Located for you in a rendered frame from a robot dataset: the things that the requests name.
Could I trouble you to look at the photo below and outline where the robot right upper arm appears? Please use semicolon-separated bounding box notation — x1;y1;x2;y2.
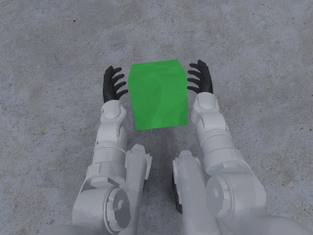
205;172;313;235

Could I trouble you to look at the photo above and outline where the robot right forearm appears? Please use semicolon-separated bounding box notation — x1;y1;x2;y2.
191;92;267;206

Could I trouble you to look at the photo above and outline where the robot left upper arm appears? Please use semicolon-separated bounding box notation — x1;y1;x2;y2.
38;186;131;235

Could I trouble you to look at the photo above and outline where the right robot shin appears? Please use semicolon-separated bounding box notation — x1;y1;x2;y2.
176;150;201;205

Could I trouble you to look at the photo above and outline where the robot left forearm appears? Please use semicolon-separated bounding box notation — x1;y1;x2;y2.
71;100;131;218

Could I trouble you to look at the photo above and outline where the robot left hand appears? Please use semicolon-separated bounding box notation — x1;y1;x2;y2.
103;66;128;104

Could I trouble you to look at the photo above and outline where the carton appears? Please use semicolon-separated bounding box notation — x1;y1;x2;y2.
127;59;188;130

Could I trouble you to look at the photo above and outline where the robot left thigh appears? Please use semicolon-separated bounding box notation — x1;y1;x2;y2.
117;148;153;235

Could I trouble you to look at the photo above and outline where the robot right hand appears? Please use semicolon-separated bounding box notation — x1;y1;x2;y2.
187;60;213;94

